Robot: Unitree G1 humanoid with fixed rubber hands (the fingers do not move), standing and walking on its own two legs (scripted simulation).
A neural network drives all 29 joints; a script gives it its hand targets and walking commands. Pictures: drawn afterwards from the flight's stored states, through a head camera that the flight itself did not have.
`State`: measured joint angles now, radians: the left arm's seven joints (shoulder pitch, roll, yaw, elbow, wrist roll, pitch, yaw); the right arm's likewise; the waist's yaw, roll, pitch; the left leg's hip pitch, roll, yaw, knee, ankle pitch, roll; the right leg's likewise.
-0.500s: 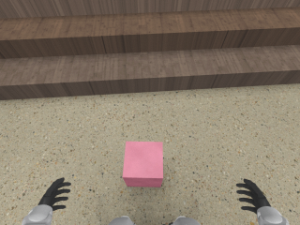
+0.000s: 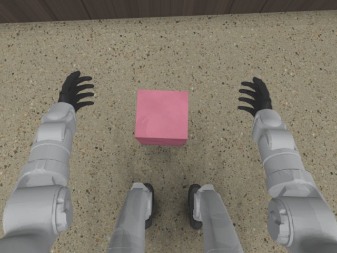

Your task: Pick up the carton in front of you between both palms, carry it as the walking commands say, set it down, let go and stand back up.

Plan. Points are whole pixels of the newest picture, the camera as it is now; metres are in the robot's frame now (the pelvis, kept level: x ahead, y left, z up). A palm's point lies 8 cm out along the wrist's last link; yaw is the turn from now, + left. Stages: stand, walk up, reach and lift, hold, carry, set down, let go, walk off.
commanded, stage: reach and lift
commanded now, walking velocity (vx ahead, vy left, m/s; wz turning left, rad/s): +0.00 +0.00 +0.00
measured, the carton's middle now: (162, 120) +0.51 +0.04 -0.55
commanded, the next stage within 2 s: none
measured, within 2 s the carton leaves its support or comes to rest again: neither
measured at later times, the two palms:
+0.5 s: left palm (99, 87) +0.52 +0.22 -0.20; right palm (227, 92) +0.52 -0.16 -0.20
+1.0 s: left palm (117, 113) +0.51 +0.22 -0.42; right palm (209, 115) +0.51 -0.15 -0.42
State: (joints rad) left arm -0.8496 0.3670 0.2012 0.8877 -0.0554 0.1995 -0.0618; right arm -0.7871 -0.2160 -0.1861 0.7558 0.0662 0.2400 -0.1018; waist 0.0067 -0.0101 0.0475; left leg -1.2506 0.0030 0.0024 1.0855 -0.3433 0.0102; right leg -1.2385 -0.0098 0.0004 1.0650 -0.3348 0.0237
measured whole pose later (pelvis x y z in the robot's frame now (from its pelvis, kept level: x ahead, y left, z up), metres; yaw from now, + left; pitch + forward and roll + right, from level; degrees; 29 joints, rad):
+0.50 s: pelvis +0.01 +0.00 -0.06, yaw -1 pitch +51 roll -2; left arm -1.21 0.29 0.39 1.02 0.10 0.08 -0.04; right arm -1.13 -0.14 -0.41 0.89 -0.10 0.09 -0.10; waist 0.01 -0.01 -0.08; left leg -1.76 0.00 -0.01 1.26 -0.38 0.02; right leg -1.74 0.00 0.01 1.24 -0.37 0.04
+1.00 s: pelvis -0.04 -0.01 -0.27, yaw -1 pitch +41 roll -3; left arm -1.47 0.47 0.11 1.16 -0.19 0.10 0.03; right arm -1.41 -0.26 -0.17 1.02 0.17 0.13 -0.18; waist 0.02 -0.03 0.26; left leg -2.24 -0.01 -0.05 2.05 -0.53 -0.02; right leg -2.22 0.04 0.00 2.03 -0.53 0.04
